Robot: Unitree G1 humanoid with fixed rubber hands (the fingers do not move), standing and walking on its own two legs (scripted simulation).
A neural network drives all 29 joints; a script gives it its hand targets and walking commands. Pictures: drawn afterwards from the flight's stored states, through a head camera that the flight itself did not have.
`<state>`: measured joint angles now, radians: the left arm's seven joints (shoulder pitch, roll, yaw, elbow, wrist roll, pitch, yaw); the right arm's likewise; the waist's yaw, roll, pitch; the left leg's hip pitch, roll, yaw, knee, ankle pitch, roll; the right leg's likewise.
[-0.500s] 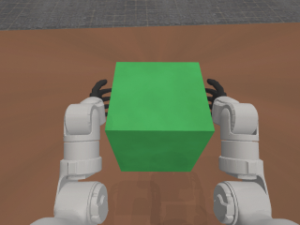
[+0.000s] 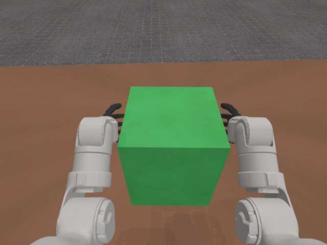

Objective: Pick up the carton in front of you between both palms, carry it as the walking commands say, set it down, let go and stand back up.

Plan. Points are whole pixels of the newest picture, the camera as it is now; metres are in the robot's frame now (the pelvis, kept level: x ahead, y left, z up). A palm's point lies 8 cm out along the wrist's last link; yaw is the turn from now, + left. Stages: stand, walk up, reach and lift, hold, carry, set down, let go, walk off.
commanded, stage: carry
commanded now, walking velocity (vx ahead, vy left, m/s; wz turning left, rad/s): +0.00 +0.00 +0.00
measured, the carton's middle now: (170, 147) +0.34 +0.00 +0.06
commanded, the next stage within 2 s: none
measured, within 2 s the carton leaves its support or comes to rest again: neither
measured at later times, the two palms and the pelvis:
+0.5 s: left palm (113, 132) +0.33 +0.14 +0.13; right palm (240, 133) +0.33 -0.16 +0.13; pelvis -0.02 -0.01 +0.00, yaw +0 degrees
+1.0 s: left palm (117, 134) +0.33 +0.13 +0.13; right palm (244, 135) +0.33 -0.17 +0.13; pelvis -0.02 -0.02 +0.00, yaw +0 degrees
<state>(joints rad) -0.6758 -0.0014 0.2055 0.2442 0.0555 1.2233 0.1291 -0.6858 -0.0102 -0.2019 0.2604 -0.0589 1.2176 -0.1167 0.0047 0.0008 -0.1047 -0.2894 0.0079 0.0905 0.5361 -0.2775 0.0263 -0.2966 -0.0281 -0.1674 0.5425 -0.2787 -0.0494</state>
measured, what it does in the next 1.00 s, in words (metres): stands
